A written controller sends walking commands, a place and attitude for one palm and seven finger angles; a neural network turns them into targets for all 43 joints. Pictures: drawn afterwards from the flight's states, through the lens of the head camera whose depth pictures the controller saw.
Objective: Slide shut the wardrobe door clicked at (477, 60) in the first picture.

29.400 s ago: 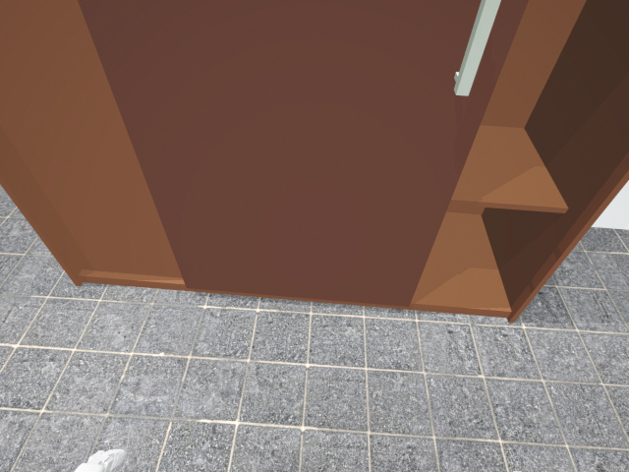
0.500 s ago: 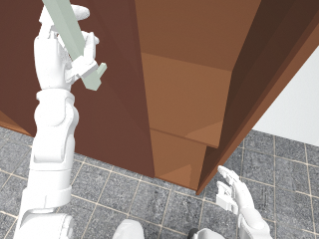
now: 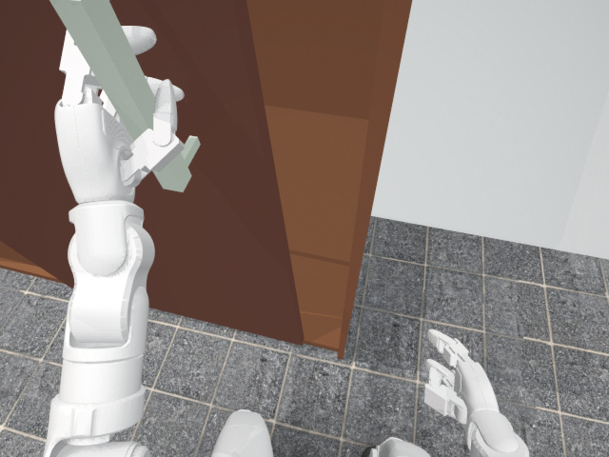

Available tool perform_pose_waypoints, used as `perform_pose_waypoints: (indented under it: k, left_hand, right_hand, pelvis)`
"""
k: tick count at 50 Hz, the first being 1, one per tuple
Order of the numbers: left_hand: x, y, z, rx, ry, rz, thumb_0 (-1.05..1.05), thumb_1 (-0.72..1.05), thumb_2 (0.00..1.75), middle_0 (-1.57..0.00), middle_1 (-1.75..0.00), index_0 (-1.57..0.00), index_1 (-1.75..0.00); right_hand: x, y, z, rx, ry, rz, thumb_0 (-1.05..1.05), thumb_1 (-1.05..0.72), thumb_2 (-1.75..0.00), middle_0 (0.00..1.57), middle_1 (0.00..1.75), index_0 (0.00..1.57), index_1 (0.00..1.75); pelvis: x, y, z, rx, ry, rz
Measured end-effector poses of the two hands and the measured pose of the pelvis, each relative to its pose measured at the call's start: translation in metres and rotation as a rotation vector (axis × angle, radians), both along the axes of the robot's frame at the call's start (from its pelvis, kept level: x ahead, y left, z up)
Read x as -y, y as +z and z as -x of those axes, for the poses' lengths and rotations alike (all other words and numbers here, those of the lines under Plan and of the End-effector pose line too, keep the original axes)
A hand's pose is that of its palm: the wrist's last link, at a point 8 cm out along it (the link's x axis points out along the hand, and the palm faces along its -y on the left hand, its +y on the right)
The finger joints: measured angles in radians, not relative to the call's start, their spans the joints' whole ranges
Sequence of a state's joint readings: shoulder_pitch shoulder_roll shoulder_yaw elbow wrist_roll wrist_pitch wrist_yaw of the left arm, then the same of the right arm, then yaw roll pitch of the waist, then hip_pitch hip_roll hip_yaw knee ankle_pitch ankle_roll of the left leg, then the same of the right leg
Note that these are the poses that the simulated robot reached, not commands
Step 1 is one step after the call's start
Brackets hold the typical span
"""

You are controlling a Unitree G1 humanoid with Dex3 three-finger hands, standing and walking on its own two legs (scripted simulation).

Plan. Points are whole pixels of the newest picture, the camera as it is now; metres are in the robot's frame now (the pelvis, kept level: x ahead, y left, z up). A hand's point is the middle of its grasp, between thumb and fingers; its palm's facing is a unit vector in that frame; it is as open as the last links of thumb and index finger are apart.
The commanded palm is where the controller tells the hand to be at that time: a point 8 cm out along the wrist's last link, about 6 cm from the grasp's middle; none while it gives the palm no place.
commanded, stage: step sideways, sliding the door along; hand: left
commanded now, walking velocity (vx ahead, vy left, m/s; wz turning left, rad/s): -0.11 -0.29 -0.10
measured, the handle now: (151, 94) +0.38 +0.21 +0.25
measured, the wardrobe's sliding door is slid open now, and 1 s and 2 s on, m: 0.11 0.00 0.00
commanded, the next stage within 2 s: stop walking and hold the door there in 0.54 s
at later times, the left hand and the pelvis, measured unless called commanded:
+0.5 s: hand (286, 151) +0.33 +0.07 +0.24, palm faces +0.30 -0.95 -0.03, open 6.5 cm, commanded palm +0.30 +0.05 +0.23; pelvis -0.03 -0.10 +0.00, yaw -2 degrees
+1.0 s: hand (282, 150) +0.34 +0.08 +0.23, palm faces +0.44 -0.88 -0.19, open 6.2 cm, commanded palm +0.30 +0.11 +0.22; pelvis -0.03 -0.18 +0.01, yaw -7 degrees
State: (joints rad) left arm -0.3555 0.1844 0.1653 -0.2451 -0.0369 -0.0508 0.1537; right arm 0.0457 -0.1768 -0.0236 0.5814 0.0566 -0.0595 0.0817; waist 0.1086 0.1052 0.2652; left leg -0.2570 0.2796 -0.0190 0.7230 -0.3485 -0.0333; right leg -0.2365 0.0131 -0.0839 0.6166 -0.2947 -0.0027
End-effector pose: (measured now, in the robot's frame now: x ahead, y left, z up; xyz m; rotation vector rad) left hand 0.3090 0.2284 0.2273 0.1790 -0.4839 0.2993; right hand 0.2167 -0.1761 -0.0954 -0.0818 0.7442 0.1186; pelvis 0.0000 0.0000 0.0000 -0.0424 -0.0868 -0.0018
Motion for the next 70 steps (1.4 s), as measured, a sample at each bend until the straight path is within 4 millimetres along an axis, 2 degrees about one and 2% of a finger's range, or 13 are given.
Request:
perform_pose_waypoints:
  k: [4,8,14,20,30,33,36,41,45,51,55,60,70]
  left_hand:
    - [0.03,0.0,0.003,-0.014,-0.049,0.041,-0.08,0.68,0.78,-0.46,-1.41,-0.25,-1.23]
    - [0.06,-0.002,0.003,0.005,-0.157,0.083,-0.05,0.7,0.77,-0.46,-1.4,-0.24,-1.23]
    - [0.105,-0.002,0.005,0.009,-0.235,0.068,-0.04,0.73,0.77,-0.46,-1.4,-0.19,-1.28]
    - [0.107,0.0,0.009,-0.008,-0.069,0.022,-0.08,0.68,0.79,-0.46,-1.4,-0.21,-1.26]
    - [0.11,0.0,0.011,-0.031,-0.023,0.08,-0.08,0.67,0.79,-0.46,-1.4,-0.25,-1.25]
    - [0.111,0.001,0.011,-0.04,-0.007,0.078,-0.08,0.67,0.8,-0.46,-1.4,-0.25,-1.26]
    - [0.108,0.002,0.009,-0.055,0.003,-0.028,-0.1,0.66,0.8,-0.46,-1.4,-0.26,-1.28]
    - [0.109,0.004,0.011,-0.079,0.09,-0.072,-0.15,0.63,0.8,-0.47,-1.41,-0.28,-1.34]
    - [0.111,0.006,0.014,-0.13,0.146,-0.061,-0.16,0.62,0.79,-0.46,-1.41,-0.3,-1.37]
    - [0.112,0.005,0.014,-0.125,0.149,-0.044,-0.15,0.61,0.8,-0.46,-1.4,-0.32,-1.39]
    - [0.113,0.005,0.014,-0.117,0.14,-0.022,-0.14,0.62,0.81,-0.46,-1.4,-0.31,-1.38]
    - [0.112,0.004,0.013,-0.111,0.135,-0.035,-0.14,0.62,0.8,-0.46,-1.4,-0.31,-1.38]
    - [0.108,0.004,0.011,-0.089,0.084,-0.067,-0.15,0.63,0.79,-0.46,-1.4,-0.3,-1.39]
  right_hand:
    - [0.026,0.013,0.006,0.008,-0.056,0.035,0.01,-0.91,-0.9,0.2,0.3,0.2,0.3]
    - [0.052,0.021,0.015,0.035,-0.099,0.101,0.01,-0.91,-0.9,0.2,0.3,0.2,0.3]
    - [0.086,0.024,0.034,0.013,-0.094,0.088,0.01,-0.91,-0.9,0.2,0.3,0.2,0.3]
    - [0.122,0.0,0.051,-0.011,-0.124,0.035,0.01,-0.91,-0.9,0.2,0.3,0.2,0.3]
    - [0.164,0.014,0.088,-0.115,-0.14,0.15,0.01,-0.91,-0.9,0.2,0.3,0.19,0.3]
    - [0.168,0.021,0.089,-0.121,-0.111,0.139,0.01,-0.91,-0.9,0.2,0.3,0.19,0.3]
    - [0.179,0.023,0.086,-0.101,-0.131,0.112,0.01,-0.91,-0.9,0.2,0.3,0.2,0.3]
    - [0.211,0.012,0.078,-0.012,-0.176,0.076,0.01,-0.91,-0.9,0.2,0.3,0.2,0.3]
    - [0.242,0.015,0.088,-0.008,-0.254,0.12,0.01,-0.91,-0.9,0.2,0.3,0.2,0.3]
    - [0.277,0.03,0.118,-0.014,-0.355,0.244,0.01,-0.91,-0.9,0.2,0.3,0.2,0.3]
    - [0.286,0.039,0.139,-0.015,-0.409,0.266,0.01,-0.91,-0.9,0.2,0.3,0.2,0.3]
    - [0.284,0.037,0.153,-0.03,-0.44,0.269,0.01,-0.91,-0.9,0.2,0.3,0.2,0.3]
    - [0.245,0.027,0.153,-0.063,-0.436,0.219,0.01,-0.91,-0.9,0.2,0.3,0.2,0.3]
  pelvis:
    - [0.011,0.01,0.006,-0.044,-0.002,-0.061]
    - [0.017,0.005,0.012,-0.049,0.002,-0.046]
    - [0.05,0.006,0.019,-0.019,-0.049,-0.013]
    - [0.09,-0.008,0.027,0.008,-0.033,-0.009]
    - [0.114,0.007,0.036,-0.03,-0.03,-0.048]
    - [0.125,0.014,0.035,-0.022,-0.038,-0.012]
    - [0.139,0.014,0.032,-0.023,-0.083,0.008]
    - [0.169,-0.001,0.028,-0.002,-0.105,0.009]
    - [0.176,0.007,0.029,-0.013,-0.101,-0.029]
    - [0.176,0.013,0.027,-0.024,-0.128,-0.053]
    - [0.176,0.015,0.024,-0.026,-0.15,-0.053]
    - [0.172,0.016,0.022,-0.039,-0.16,-0.043]
    - [0.155,0.017,0.017,-0.045,-0.18,-0.044]
